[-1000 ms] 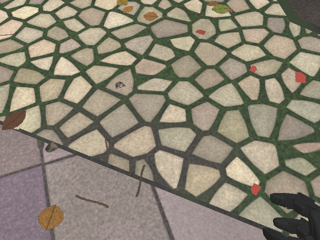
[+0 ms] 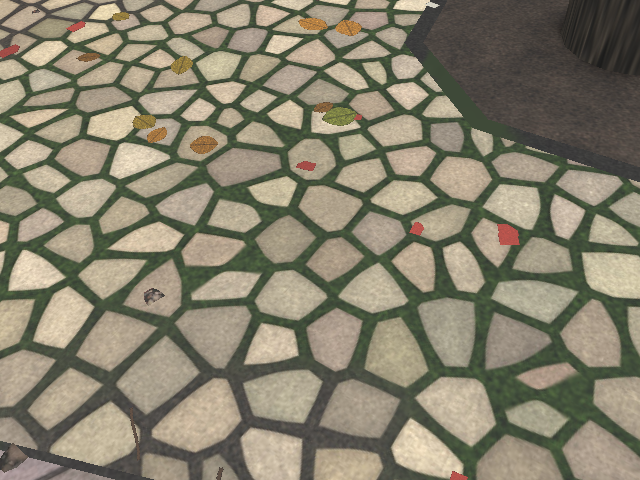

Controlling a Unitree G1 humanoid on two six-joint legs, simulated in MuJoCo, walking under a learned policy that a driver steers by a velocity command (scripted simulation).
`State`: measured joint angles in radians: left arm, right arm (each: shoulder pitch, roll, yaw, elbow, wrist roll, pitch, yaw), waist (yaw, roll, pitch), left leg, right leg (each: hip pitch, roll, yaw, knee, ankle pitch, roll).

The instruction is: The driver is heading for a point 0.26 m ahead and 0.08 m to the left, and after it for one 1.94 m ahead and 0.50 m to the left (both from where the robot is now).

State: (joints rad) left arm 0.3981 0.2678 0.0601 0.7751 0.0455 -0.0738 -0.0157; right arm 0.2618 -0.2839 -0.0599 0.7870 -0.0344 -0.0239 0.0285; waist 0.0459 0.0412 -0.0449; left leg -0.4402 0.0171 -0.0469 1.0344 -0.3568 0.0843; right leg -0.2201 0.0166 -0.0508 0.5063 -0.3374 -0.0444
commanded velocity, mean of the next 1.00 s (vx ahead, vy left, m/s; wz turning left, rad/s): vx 0.24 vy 0.00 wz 0.00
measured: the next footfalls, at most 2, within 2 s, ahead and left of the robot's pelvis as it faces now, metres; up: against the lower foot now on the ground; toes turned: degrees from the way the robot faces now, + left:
left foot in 0.30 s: +0.39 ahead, +0.13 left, +0.00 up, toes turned +1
right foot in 0.68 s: +0.38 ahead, -0.11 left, +0.00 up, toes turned +1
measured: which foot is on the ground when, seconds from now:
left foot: up 0.00-0.28, down 0.30-1.00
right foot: down 0.00-0.32, up 0.34-0.66, down 0.68-1.00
